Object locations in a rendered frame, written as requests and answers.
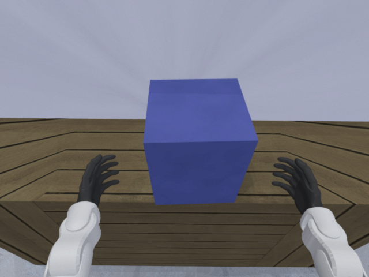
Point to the robot left hand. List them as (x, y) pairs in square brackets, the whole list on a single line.
[(92, 186)]

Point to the robot right hand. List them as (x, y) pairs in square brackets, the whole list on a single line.
[(303, 186)]

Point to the carton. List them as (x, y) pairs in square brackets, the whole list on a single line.
[(198, 140)]

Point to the pedestal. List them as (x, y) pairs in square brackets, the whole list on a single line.
[(42, 161)]

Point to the left robot forearm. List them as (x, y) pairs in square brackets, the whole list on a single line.
[(71, 255)]

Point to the right robot forearm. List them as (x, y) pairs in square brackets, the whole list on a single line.
[(327, 242)]

